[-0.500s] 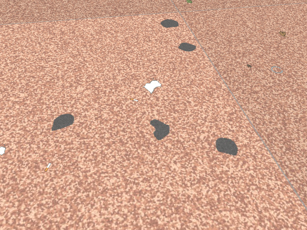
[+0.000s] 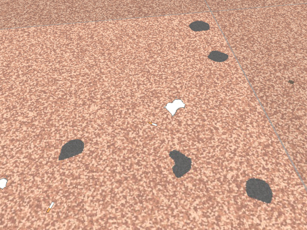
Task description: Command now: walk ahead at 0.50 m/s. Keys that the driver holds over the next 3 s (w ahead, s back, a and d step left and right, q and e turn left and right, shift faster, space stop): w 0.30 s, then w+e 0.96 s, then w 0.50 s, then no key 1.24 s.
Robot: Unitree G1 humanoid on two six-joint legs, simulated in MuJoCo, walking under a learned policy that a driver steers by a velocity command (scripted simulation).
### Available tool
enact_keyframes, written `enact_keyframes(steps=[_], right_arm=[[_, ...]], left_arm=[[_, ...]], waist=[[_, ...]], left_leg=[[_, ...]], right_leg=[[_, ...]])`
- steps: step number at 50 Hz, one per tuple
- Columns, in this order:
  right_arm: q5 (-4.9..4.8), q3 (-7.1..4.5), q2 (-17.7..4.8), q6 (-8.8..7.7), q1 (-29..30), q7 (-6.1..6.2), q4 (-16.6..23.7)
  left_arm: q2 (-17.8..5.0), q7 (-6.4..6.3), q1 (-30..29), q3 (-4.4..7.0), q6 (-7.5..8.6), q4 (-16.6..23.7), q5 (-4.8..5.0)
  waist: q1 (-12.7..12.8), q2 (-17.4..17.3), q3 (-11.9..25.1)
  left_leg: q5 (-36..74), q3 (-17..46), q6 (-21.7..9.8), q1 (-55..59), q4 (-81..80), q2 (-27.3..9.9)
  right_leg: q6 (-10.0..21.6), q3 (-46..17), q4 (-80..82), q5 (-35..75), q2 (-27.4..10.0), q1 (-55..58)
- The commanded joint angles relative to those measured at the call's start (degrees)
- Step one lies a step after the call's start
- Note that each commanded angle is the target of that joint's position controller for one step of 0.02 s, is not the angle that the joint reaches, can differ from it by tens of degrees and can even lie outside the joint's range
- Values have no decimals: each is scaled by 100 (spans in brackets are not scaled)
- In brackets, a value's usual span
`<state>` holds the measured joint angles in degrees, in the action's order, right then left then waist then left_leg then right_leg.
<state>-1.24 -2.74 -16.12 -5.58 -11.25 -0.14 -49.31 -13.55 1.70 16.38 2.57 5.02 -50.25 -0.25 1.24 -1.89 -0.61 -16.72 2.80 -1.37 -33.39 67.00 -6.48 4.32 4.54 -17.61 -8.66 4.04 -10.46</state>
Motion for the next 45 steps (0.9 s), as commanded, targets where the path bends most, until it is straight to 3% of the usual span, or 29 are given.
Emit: enact_keyframes(steps=[1,5,7,10,12,13,14,15,16,17,18,19,20,22,25,28,32,37,40,41,42,43,44,45], right_arm=[[80,-6,-100,73,-77,5,361],[87,70,-10,15,914,-58,584],[37,73,-68,2,1282,-86,689],[25,25,-232,-13,1583,-163,856],[36,-39,-378,-29,1367,-194,854],[51,-116,-515,-28,942,-189,739],[64,-261,-755,-17,48,-155,454],[136,-387,-1164,0,-1009,-102,226],[165,-473,-1567,11,-1333,-119,129],[120,-343,-1008,12,-1314,-118,193],[112,-278,-770,-14,-880,-87,256],[138,-233,-626,-34,-429,-70,337],[183,-193,-443,-69,-126,-85,320],[259,-149,-218,-130,49,-108,255],[241,-215,-401,-195,-44,-58,98],[248,-260,-522,-168,-199,40,-26],[205,-276,-627,-109,-321,121,-92],[121,-339,-771,84,-810,148,-290],[47,-395,-952,196,-657,178,-240],[18,-420,-1036,232,-580,203,-212],[2,-434,-1102,271,-458,219,-179],[-11,-411,-1074,269,-336,229,-126],[232,-255,-562,191,-458,194,23],[178,-79,-110,-46,-753,90,348]], left_arm=[[-711,-64,-199,139,128,317,14],[-930,-148,183,202,76,216,52],[-979,-165,485,229,40,76,130],[-983,-201,627,267,-57,-65,167],[-1058,-223,555,310,-128,-101,145],[-1089,-233,444,324,-167,-81,132],[-985,-246,386,288,-210,-51,96],[-794,-271,475,198,-229,93,-9],[49,-194,1327,-41,-112,105,6],[-477,-170,1077,71,9,-15,136],[-838,-167,477,181,70,164,293],[-860,-212,118,187,82,264,295],[-818,-256,-57,220,46,283,199],[-624,-266,242,254,-120,195,206],[-446,-274,78,253,-287,267,187],[-426,-238,-280,271,-297,382,149],[-300,-97,-975,208,-246,580,127],[-224,69,-1800,141,-247,1012,138],[-375,153,-1674,219,-273,1165,144],[-501,155,-1361,291,-292,1134,147],[-717,145,-722,414,-301,1004,168],[-1088,68,255,616,-314,750,167],[-1630,-65,852,745,-363,591,170],[-1873,-25,625,721,-263,777,145]], waist=[[-261,436,-153],[69,405,-230],[211,435,-256],[190,492,-305],[-18,576,-144],[-267,640,122],[-675,576,630],[-982,10,1455],[-586,-1585,2170],[-828,-1112,2275],[-806,-740,1386],[-622,-280,939],[-448,-125,560],[-143,-373,418],[-62,-194,117],[-124,-105,-15],[-357,-45,-208],[-638,-4,-477],[-366,-266,-225],[-148,-411,-1],[242,-438,332],[755,-248,813],[704,882,1257],[215,1686,2036]], left_leg=[[586,-20,221,-592,-680,-334],[2021,-328,217,-55,-2674,-27],[2226,-317,195,-91,-3124,67],[1939,-165,-3,-324,-3566,120],[1512,-227,-180,51,-3716,247],[1373,-384,-285,670,-3779,426],[1387,-518,-432,1835,-3786,585],[1556,436,-735,3574,-3592,-279],[345,3232,-1716,5557,-4274,-1595],[-470,3936,-1639,5565,-4837,-1588],[-397,3026,-1335,4816,-4910,-1460],[107,2288,-1171,3948,-5031,-1294],[649,1736,-1084,3171,-5229,-1098],[1019,1036,-975,2493,-5584,-869],[1509,374,-1019,2271,-5916,-879],[1954,-219,-931,2533,-5987,-804],[2049,-897,-747,2732,-6070,-675],[2711,-1219,-701,3823,-5678,-985],[4937,-1475,-558,4083,-4877,-1044],[5889,-1535,-497,4088,-4345,-1035],[6339,-1616,-401,3918,-3451,-942],[5655,-1707,-186,3163,-2123,-690],[1709,-1657,60,1367,-228,-221],[-1794,-490,275,-705,1412,968]], right_leg=[[1096,-1178,1097,1406,-1584,-135],[805,-645,1138,1377,-1269,-218],[769,-703,1075,1208,-1424,241],[642,-812,750,1350,-1777,1090],[495,-813,339,2010,-1874,1415],[393,-701,-156,2826,-1770,1444],[240,-499,-1179,3302,-1481,1183],[45,-231,-2931,1956,-1130,84],[-345,-353,-5014,-1734,-39,-2323],[-275,-1225,-5817,-2393,-179,-2988],[-201,-1221,-5983,-1963,-449,-3394],[-183,-1070,-5749,-1390,-781,-3222],[-187,-1030,-5404,-1059,-969,-2955],[-185,-1118,-5082,-733,-1171,-2341],[-241,-1185,-4678,-343,-1218,-2591],[-310,-1233,-3927,488,-1161,-3016],[-290,-763,-2726,1343,-1093,-2885],[-132,-339,-2007,875,-969,-3285],[129,131,-1882,63,-575,-2579],[252,290,-1917,-240,-358,-2082],[424,368,-1732,-267,-138,-1237],[672,148,-1242,140,-25,305],[1066,-1691,-1297,519,-1236,1992],[2303,-5069,-261,-601,-2403,3454]])
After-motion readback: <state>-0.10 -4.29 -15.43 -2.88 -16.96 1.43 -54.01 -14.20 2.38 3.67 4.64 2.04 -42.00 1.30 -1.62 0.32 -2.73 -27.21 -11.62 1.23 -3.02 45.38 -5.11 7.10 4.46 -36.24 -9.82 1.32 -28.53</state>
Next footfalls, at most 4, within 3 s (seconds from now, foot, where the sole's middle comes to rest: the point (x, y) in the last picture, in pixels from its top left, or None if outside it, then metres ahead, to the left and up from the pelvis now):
0.30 left None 0.37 0.15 -0.78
0.86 right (189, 202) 0.62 -0.11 -0.78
1.34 left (172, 139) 0.97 -0.04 -0.78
1.84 right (238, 130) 1.04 -0.40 -0.78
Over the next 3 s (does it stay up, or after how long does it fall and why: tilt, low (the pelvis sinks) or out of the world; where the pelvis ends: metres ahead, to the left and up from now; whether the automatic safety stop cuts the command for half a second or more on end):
stays up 1.09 -0.29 -0.01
